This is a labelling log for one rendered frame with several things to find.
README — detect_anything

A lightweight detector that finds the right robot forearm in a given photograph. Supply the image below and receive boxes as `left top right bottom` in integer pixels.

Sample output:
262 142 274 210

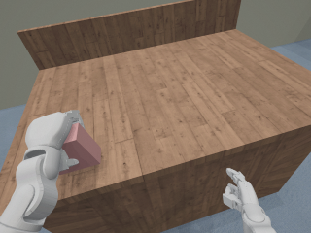
241 203 276 233

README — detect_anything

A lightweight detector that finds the right robot hand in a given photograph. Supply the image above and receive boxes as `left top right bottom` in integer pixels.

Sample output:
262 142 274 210
223 168 259 212

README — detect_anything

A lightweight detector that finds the left robot forearm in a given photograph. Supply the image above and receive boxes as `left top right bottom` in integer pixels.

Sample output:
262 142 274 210
0 146 61 233

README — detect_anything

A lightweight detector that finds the left robot hand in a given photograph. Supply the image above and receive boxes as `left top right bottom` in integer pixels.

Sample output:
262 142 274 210
25 110 85 172

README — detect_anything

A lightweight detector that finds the table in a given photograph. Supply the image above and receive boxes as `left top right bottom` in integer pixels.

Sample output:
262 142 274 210
0 0 311 233

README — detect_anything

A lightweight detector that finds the sponge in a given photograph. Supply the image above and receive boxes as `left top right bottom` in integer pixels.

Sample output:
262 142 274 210
58 123 101 175

